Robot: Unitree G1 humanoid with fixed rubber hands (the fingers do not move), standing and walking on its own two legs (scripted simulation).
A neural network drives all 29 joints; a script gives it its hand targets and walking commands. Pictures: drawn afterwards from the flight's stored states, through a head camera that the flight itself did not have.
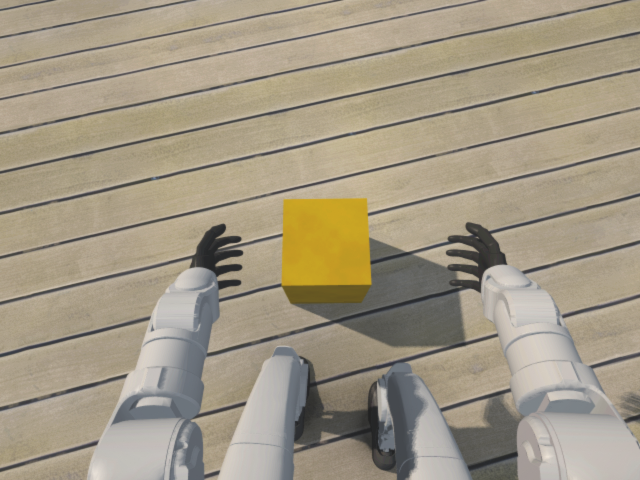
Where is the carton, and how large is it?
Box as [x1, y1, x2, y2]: [282, 198, 371, 303]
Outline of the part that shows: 366,198 284,199 282,287 291,303 360,302 371,284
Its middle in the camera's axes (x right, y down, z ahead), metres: +0.02 +0.05 +1.01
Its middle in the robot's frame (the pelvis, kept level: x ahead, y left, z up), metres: +0.51 +0.05 -0.56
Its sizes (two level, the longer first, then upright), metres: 0.210 0.200 0.250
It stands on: the floor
